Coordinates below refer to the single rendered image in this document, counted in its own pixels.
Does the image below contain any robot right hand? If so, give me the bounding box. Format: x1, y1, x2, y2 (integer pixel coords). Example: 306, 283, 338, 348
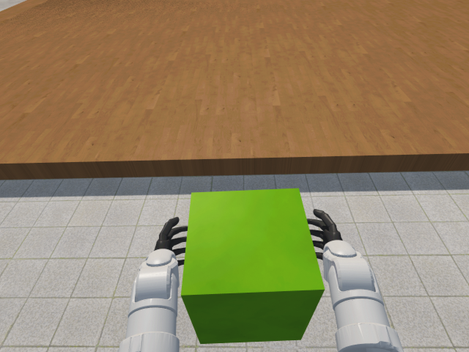
307, 209, 343, 260

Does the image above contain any left robot forearm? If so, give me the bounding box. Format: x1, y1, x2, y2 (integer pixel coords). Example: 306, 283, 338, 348
119, 249, 180, 352

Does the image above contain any robot left hand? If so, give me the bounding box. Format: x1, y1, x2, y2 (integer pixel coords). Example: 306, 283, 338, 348
154, 217, 188, 266

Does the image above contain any carton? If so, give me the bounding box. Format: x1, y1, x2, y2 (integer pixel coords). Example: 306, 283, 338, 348
181, 188, 325, 344

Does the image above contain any right robot forearm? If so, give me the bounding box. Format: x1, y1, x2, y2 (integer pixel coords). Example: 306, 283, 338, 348
322, 240, 404, 352

